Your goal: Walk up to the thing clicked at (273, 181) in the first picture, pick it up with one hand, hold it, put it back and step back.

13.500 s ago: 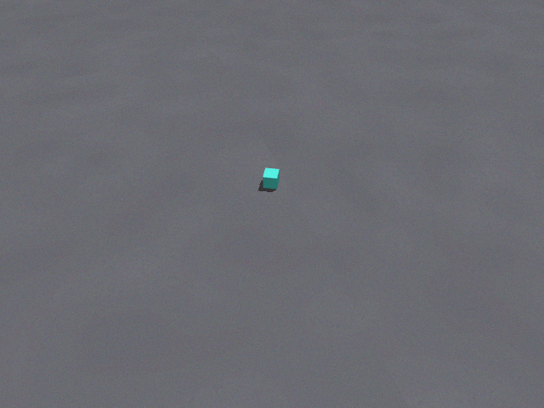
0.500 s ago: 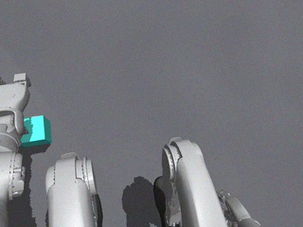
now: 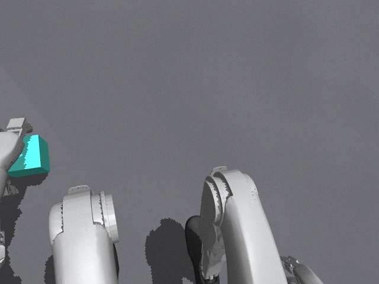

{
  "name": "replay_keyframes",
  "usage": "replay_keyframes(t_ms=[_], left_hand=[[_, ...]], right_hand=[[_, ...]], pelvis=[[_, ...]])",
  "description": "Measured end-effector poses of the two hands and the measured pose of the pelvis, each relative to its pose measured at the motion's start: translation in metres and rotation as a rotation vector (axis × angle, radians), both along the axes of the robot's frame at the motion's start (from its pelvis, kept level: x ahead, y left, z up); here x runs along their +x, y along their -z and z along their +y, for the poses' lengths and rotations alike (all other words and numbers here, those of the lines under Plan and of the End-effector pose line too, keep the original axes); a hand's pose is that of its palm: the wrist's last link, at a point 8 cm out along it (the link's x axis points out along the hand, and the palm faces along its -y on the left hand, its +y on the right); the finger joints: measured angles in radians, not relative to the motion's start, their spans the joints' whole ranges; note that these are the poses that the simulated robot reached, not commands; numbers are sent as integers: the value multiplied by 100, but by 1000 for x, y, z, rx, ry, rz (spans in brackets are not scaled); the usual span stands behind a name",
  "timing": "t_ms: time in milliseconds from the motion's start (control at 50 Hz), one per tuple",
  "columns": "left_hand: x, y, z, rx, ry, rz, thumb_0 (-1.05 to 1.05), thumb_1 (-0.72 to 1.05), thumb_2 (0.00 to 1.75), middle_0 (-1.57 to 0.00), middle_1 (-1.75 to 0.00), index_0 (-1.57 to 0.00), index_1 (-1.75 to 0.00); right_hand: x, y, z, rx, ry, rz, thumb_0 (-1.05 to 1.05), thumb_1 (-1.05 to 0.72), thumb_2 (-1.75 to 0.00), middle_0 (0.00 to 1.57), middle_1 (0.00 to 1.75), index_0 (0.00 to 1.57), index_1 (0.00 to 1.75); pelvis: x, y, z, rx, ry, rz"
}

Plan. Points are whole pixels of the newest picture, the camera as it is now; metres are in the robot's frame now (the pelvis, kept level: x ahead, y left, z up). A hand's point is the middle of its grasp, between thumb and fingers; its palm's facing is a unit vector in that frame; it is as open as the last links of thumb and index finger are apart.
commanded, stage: rest palm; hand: left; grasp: from above
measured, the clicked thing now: (26, 156) +0.42 +0.32 -0.27
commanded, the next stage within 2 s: close in 1.32 s
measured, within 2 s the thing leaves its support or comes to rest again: neither
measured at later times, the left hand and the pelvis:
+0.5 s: hand (18, 160) +0.40 +0.32 -0.23, palm faces -0.51 -0.15 -0.84, open 14.4 cm; pelvis +0.02 +0.00 -0.01, yaw -2 degrees
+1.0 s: hand (34, 160) +0.41 +0.30 -0.25, palm faces -0.43 -0.07 -0.90, open 14.3 cm; pelvis +0.01 +0.01 -0.01, yaw -3 degrees
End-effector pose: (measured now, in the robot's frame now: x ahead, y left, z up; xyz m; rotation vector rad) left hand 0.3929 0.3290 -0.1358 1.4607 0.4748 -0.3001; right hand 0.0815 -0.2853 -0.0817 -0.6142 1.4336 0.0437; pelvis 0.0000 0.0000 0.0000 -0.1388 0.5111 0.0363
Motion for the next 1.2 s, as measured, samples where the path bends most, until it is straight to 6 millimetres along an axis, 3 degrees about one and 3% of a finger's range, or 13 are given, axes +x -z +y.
replay_keyframes(t_ms=[160, 320, 460, 620, 760, 940, 1080, 1200], left_hand=[[18, 14, -17, 37, -44, -43, 0, -51, 98, -10, -95, -10, -95], [43, 28, -22, 43, -98, -14, 0, -53, 99, -9, -95, -8, -96], [28, 39, -7, 31, -158, 54, 0, -55, 100, -8, -95, -7, -96], [14, 44, 1, -4, -115, 57, 0, -56, 101, -8, -94, -7, -96], [18, 43, -15, -38, -28, -6, 0, -54, 100, -8, -94, -7, -96], [16, 51, -31, 22, 4, -36, 0, -52, 101, -9, -94, -7, -95], [23, 56, -28, 48, -75, -36, 0, -53, 99, -9, -95, -7, -96], [26, 56, -13, 40, -177, -9, 0, -52, 99, -8, -97, -8, -97]], right_hand=[[24, 6, 19, 69, -76, -54, 0, -90, -89, 20, 30, 20, 30], [11, 15, 33, 154, -54, -28, 0, -90, -89, 20, 30, 20, 30], [-8, 19, 36, 188, -12, 49, 0, -90, -89, 20, 30, 20, 30], [-21, 15, 24, 153, -32, 103, 0, -90, -89, 20, 30, 20, 30], [-13, 6, 15, 101, -69, 64, 0, -90, -89, 20, 30, 20, 30], [5, 4, 19, 134, -120, 16, 0, -89, -89, 20, 30, 20, 30], [10, 11, 26, 191, -141, 9, 0, -90, -90, 20, 30, 20, 30], [7, 14, 29, 207, -117, 1, 0, -90, -90, 20, 30, 20, 30]], pelvis=[[5, 4, 3, -13, 6, 20], [12, 7, 5, -24, 21, 28], [17, 6, 4, -22, 26, 30], [12, 11, 2, -24, 27, -5], [11, 15, 5, -39, 33, -28], [11, 15, 6, -40, 39, -16], [12, 15, 5, -37, 42, -15], [14, 15, 5, -41, 44, -13]])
